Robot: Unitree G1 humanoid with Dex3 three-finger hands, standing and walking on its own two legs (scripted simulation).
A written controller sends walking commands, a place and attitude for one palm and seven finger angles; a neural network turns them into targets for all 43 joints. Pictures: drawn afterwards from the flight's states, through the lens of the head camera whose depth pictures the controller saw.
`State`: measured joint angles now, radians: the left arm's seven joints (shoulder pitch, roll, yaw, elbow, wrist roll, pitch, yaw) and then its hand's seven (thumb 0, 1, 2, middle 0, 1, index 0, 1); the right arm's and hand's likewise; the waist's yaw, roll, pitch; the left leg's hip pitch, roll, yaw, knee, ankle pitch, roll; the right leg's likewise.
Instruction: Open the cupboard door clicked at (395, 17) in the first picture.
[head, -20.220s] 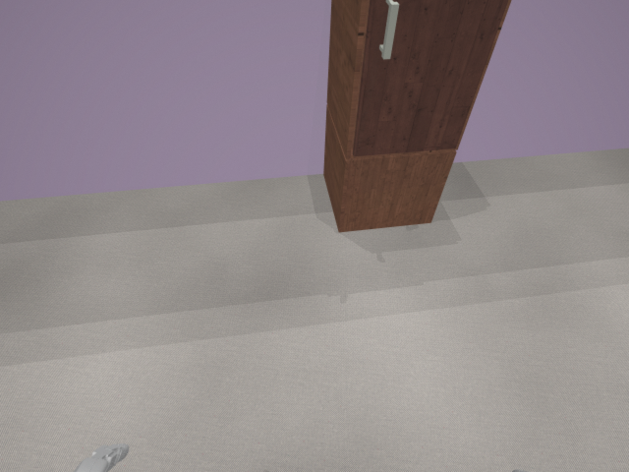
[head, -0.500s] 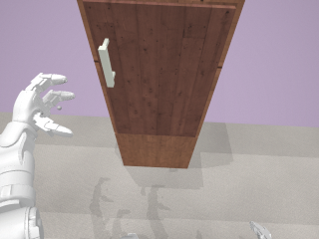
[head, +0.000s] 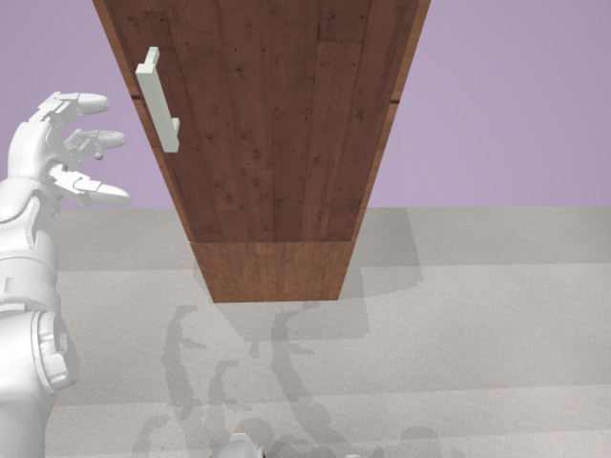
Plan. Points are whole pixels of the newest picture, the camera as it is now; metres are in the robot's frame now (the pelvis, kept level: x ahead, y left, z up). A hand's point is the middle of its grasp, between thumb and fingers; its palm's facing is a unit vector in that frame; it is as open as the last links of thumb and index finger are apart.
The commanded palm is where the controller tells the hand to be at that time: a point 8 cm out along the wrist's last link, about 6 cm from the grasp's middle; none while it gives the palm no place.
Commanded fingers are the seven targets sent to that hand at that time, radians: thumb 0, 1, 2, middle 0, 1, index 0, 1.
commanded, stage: move the hooked fingers beside the handle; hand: left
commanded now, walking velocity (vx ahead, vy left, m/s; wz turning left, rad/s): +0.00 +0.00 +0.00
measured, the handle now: (162, 102) +0.58 +0.19 +0.12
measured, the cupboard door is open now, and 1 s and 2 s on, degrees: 0 0 0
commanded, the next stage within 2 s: slide the fingers in behind the handle in 1.38 s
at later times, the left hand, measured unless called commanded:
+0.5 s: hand (117, 110) +0.54 +0.24 +0.13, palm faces +0.01 -1.00 +0.01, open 14.0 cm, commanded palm +0.52 +0.29 +0.12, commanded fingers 0.00 -0.50 0.30 -0.30 -1.20 -0.30 -1.20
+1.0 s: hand (110, 131) +0.52 +0.25 +0.11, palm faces -0.01 -1.00 +0.02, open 14.0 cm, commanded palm +0.50 +0.29 +0.11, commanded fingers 0.00 -0.50 0.30 -0.30 -1.20 -0.30 -1.20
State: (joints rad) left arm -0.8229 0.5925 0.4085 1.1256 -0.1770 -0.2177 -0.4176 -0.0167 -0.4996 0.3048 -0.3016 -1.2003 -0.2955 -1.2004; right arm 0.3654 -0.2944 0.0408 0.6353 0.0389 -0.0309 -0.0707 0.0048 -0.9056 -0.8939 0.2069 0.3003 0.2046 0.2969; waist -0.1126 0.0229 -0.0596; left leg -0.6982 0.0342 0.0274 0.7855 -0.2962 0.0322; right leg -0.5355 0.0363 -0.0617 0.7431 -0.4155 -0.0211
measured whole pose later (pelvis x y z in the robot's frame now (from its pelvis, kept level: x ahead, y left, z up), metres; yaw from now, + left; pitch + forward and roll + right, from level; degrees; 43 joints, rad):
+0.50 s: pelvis +0.01 -0.01 -0.01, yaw -2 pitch +19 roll -3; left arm -1.05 0.77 0.49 1.30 -0.09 -0.24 -0.42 -0.02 -0.50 0.30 -0.30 -1.20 -0.29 -1.20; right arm 0.44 -0.30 0.04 0.63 0.02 0.05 -0.06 0.00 -0.91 -0.89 0.21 0.30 0.20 0.30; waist -0.20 0.03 -0.07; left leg -0.85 0.07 0.02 0.86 -0.34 0.02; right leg -0.68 0.07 -0.06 0.79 -0.44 -0.03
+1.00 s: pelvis +0.02 +0.00 -0.01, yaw -1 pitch +17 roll -4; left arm -0.94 0.67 0.44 1.22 -0.13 -0.22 -0.42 -0.02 -0.50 0.30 -0.30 -1.20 -0.29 -1.20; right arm 0.39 -0.29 0.03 0.60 0.02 0.10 -0.04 0.00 -0.91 -0.89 0.21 0.30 0.20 0.30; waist -0.15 0.03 -0.10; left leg -0.80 0.05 0.02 0.86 -0.36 0.04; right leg -0.62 0.05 -0.06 0.77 -0.45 -0.02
